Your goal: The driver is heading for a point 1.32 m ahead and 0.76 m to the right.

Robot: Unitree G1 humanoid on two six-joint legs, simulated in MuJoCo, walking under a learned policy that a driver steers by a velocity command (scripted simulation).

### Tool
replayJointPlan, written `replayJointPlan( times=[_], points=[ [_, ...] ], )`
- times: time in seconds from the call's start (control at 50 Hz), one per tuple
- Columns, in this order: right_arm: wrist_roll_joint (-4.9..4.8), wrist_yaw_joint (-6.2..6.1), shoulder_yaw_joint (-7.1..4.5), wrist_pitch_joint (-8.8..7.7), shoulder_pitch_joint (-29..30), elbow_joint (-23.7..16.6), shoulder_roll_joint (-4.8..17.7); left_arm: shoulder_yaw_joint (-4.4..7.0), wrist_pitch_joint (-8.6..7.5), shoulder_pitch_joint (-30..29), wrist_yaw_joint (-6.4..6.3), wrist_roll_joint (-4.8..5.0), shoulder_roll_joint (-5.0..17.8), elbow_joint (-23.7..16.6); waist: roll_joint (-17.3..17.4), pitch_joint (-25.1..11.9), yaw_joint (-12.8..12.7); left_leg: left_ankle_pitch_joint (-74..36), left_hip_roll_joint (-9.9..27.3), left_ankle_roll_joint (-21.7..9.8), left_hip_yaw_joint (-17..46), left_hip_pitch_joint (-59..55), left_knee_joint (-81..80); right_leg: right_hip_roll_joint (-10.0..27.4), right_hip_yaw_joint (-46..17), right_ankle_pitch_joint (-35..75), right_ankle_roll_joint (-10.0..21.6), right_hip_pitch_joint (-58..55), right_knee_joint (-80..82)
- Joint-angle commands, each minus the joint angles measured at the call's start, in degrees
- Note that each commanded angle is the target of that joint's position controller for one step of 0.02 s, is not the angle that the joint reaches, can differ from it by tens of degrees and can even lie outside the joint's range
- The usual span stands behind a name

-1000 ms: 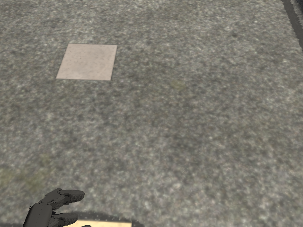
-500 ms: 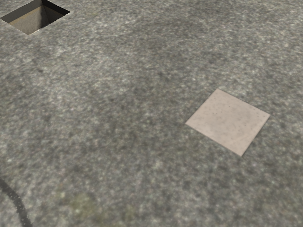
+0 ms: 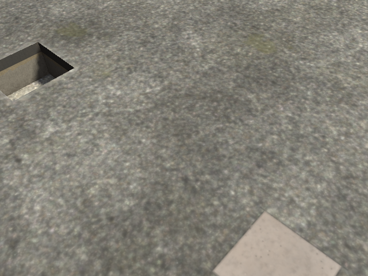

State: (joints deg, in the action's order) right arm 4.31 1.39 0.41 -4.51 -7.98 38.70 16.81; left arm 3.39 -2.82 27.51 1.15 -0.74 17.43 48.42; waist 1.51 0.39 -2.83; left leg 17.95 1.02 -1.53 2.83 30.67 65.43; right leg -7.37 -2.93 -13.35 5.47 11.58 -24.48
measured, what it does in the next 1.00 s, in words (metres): walks ahead, turning right: left foot, then right foot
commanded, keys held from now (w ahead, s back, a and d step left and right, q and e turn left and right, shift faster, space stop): w+e+shift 1.00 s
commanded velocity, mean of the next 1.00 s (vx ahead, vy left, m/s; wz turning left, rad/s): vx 1.00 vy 0.00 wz -0.90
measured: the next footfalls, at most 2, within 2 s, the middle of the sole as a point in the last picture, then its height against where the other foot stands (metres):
left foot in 0.22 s outside the picture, level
right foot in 0.66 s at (256, 221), level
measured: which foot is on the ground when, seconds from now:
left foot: up 0.00-0.20, down 0.22-0.66, up 0.68-1.00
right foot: down 0.00-0.24, up 0.26-0.64, down 0.66-1.00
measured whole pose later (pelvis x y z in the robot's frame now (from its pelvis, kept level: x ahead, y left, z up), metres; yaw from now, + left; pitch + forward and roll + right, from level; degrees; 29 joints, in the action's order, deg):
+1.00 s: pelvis +0.86 -0.27 -0.01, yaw -53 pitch +2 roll +0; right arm 1.6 1.1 1.1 -2.9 -0.3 32.2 15.9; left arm 4.6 -3.0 26.1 1.0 0.0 19.8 45.8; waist -0.9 2.1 -6.8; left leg 0.0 5.5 3.0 5.0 38.0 34.9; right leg -10.1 -14.8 -22.5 8.5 -4.0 -18.9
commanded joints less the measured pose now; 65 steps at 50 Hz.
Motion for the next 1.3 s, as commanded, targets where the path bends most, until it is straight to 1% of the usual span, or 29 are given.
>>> replayJointPlan(
  times=[0.02,0.14,0.2,0.22,0.24,0.26,0.28,0.32,0.4,0.52,0.56,0.62,0.64,0.66,0.68,0.7,0.74,0.8,0.86,0.92,0.98,1.02,1.04,1.06,1.08,1.1,1.14,1.22,1.3],
  points=[
    [-0.43,0.75,0.13,-0.05,5.9,-7.3,4.3,1.98,-1.71,-2.7,-0.31,0.34,7.9,-4.2,-3.6,5.8,3.0,-4.7,2.8,2.9,-0.7,6.0,-13.0,12.9,-21.2,-0.9,11.5,5.7,17.8],
    [-2.39,0.52,0.36,-0.41,12.2,-9.1,4.7,3.63,-2.12,-1.2,0.21,1.80,10.5,-3.9,-4.3,2.7,-0.1,-22.1,-0.5,2.8,-2.4,-11.3,-33.3,11.6,-18.3,19.8,5.8,3.3,15.1],
    [-2.08,-1.34,-1.92,-1.04,-1.0,-5.4,8.5,4.14,-1.68,-1.2,-0.21,1.22,12.8,-3.5,-2.5,-7.3,6.4,-11.0,-2.8,0.8,-3.1,-27.7,-36.5,9.1,-15.7,37.9,2.3,-1.5,-7.7],
    [-1.42,-2.54,-3.31,-1.38,-11.8,-3.5,11.2,3.78,-2.13,-3.1,-0.02,1.13,11.3,-4.3,-1.5,-13.1,11.7,-3.6,3.6,-0.7,2.3,-41.4,-35.0,6.7,-14.2,30.3,1.3,6.9,-23.0],
    [0.47,-3.62,-4.90,-1.37,-21.4,-2.5,15.6,1.63,-2.71,-2.3,-0.46,1.69,2.6,-6.4,9.5,-21.5,13.0,19.3,20.7,-3.5,22.9,-55.7,-38.7,2.4,-8.7,-3.6,1.2,19.8,-42.3],
    [-0.17,-3.23,-5.74,-0.55,-17.5,-2.4,18.1,0.39,-2.00,1.2,-0.42,2.72,1.9,-9.2,21.1,-26.0,8.1,30.7,28.2,-8.5,49.1,-56.7,-49.7,2.1,-4.2,-14.6,0.9,30.3,-53.9],
    [-0.68,-3.11,-4.93,-0.22,-11.7,-3.3,11.5,0.86,-0.81,-4.9,-0.80,1.08,5.5,-7.7,9.7,-14.7,8.3,32.0,24.2,-8.0,41.6,-48.3,-50.6,6.9,-2.8,-8.1,1.4,35.4,-55.6],
    [-0.79,-2.59,-3.64,-0.48,-9.5,-1.7,5.9,1.01,0.16,-11.5,0.59,-0.36,5.3,-8.1,1.0,-4.3,7.5,8.9,19.1,-6.4,22.7,-36.1,-50.6,10.3,-1.6,-3.4,0.5,33.8,-51.1],
    [-2.99,-1.72,-3.14,-2.30,-13.0,3.6,3.3,-0.19,2.99,-17.9,2.65,-1.21,1.3,-12.4,3.8,1.5,4.1,-12.3,16.4,-4.3,5.8,-29.9,-53.8,13.9,-0.7,-2.8,-0.6,36.3,-48.3],
    [-3.00,-1.71,-3.73,-3.35,-10.2,5.9,6.3,-1.87,2.98,-29.0,5.08,-0.98,2.0,-17.9,0.6,6.8,1.7,-30.1,10.2,-0.8,-15.7,-22.7,-60.2,11.3,8.6,14.6,1.1,25.8,-25.8],
    [-3.00,-1.95,-4.27,-3.12,-13.3,6.7,9.0,-1.83,2.77,-29.5,5.04,-0.89,2.7,-17.4,0.5,5.6,1.6,-55.0,10.1,0.0,-18.4,-26.7,-55.4,6.7,13.5,14.4,3.3,18.7,-20.8],
    [-2.54,-2.98,-5.71,-0.56,-12.6,5.6,14.5,0.08,2.30,-13.0,3.67,-0.89,7.0,-12.8,4.5,-4.6,-8.1,-79.6,13.7,0.0,-17.5,-29.9,-29.7,1.3,13.4,6.0,6.8,0.1,-19.6],
    [-2.28,-2.87,-5.77,0.27,-10.2,4.3,14.5,1.75,2.03,-0.3,2.55,-0.93,9.6,-8.6,3.3,-10.0,-13.3,-73.2,13.7,-0.4,-16.3,-22.3,-12.3,0.5,9.9,4.3,8.9,-15.6,-16.2],
    [-1.42,-1.92,-5.16,0.53,-11.3,4.6,10.8,3.39,2.34,0.6,0.82,-0.31,12.5,-6.6,-4.3,-8.6,-10.6,-22.3,5.6,0.7,-15.7,-8.4,9.0,4.0,2.4,-0.2,10.5,-25.0,-13.4],
    [-1.40,-1.44,-3.38,-0.03,-15.9,-0.7,4.3,4.47,3.58,-6.3,0.22,-1.21,19.6,-9.4,-16.4,-10.8,-1.0,12.6,-1.9,3.7,-11.8,12.3,30.7,17.5,-26.5,5.9,17.6,-34.3,-9.0],
    [-2.06,-1.52,-3.47,-1.50,-10.1,-5.0,8.4,5.26,4.07,-3.2,-0.07,-0.77,20.1,-11.5,-9.8,-19.3,-5.6,8.1,-1.7,3.4,0.6,20.1,32.1,21.8,-42.5,-6.1,22.9,-38.9,3.4],
    [-1.95,-1.64,-2.81,-2.74,-5.6,-4.8,8.7,4.14,3.06,-6.1,-1.07,-0.26,14.6,-9.4,1.4,-2.8,-0.8,1.9,3.7,3.1,1.7,18.9,19.0,19.8,-37.7,-5.6,18.2,-20.2,10.7],
    [0.03,-1.74,-2.36,0.68,-8.0,-3.6,7.5,2.32,0.54,-9.9,-1.46,0.04,10.4,-9.1,3.6,2.3,5.8,6.6,6.8,5.5,1.7,7.1,7.1,13.0,-25.3,6.4,16.3,0.6,11.3],
    [-0.68,-1.00,-1.27,1.80,1.7,-7.9,4.3,2.38,-1.09,-10.3,-0.85,0.25,10.3,-8.7,1.3,5.8,4.8,-2.0,6.7,6.7,-1.4,1.5,-9.1,8.0,-19.8,7.5,14.7,11.9,14.7],
    [-2.57,-0.13,-0.51,1.41,7.0,-9.2,2.6,3.18,-1.56,-9.5,-0.18,0.67,11.1,-8.3,-1.7,4.3,1.9,-21.0,3.7,5.5,-2.2,-8.3,-24.4,5.6,-17.7,13.8,10.5,13.0,14.5],
    [-3.22,-0.38,-1.29,1.19,7.6,-9.2,5.1,3.78,-1.35,-6.9,-0.32,1.04,12.1,-7.3,-3.5,1.9,0.5,-22.1,1.5,4.0,-1.1,-12.7,-32.2,7.9,-20.8,21.7,7.6,3.5,10.2],
    [-3.24,-1.46,-3.08,0.96,-0.9,-6.6,9.1,4.28,-1.03,-7.2,-0.67,0.39,14.4,-7.2,-2.9,-4.1,4.7,-12.0,-1.7,3.2,-1.2,-21.8,-33.6,7.6,-21.0,35.8,5.0,-2.7,-2.7],
    [-3.19,-2.34,-4.23,0.74,-11.6,-4.3,11.1,4.43,-1.12,-9.7,-0.42,0.14,15.7,-7.4,-1.5,-9.3,11.6,-7.9,-1.5,2.8,-2.5,-33.4,-33.9,5.7,-18.7,38.1,3.4,0.3,-16.3],
    [-1.93,-3.74,-5.74,0.44,-23.8,-2.3,15.0,2.91,-1.89,-11.3,-0.31,-0.05,10.5,-8.7,2.6,-15.9,16.5,7.5,7.7,1.2,6.2,-47.3,-33.9,2.7,-15.2,26.2,2.3,9.2,-35.3],
    [0.66,-3.74,-6.34,0.21,-23.4,-2.4,19.2,0.32,-1.96,-5.6,-0.59,1.94,0.5,-11.5,19.8,-21.3,10.1,26.9,25.1,-2.6,36.1,-57.5,-45.0,-3.3,-9.1,-18.8,1.0,25.9,-52.4],
    [-0.49,-3.30,-6.72,0.67,-16.1,-3.3,17.0,-0.33,-1.30,-6.8,-0.96,1.17,4.0,-12.1,19.6,-18.4,7.7,35.9,26.0,-4.9,50.5,-51.0,-52.9,1.0,-5.5,-12.4,1.8,33.1,-57.6],
    [-1.37,-2.65,-4.83,1.06,-9.5,-3.0,8.3,0.47,0.06,-13.9,0.23,-1.22,7.9,-11.2,4.0,-5.4,7.1,22.8,19.5,-4.5,29.4,-36.1,-51.0,7.4,-2.8,-3.4,1.4,32.3,-53.4],
    [-2.36,-1.29,-3.38,-1.02,-14.8,3.7,4.2,-1.35,1.65,-17.6,2.78,-1.94,2.1,-13.6,4.0,1.0,4.1,1.7,14.0,-3.8,12.9,-25.7,-54.0,9.4,-4.3,-2.4,0.2,30.6,-47.6],
    [-2.67,-0.38,-3.65,-2.53,-14.0,5.6,5.9,-2.09,1.63,-25.7,3.19,-1.75,3.5,-16.9,2.1,5.7,2.6,-12.5,12.3,-5.1,1.0,-23.3,-59.9,8.3,-3.4,6.5,-1.0,33.6,-35.4]
  ],
)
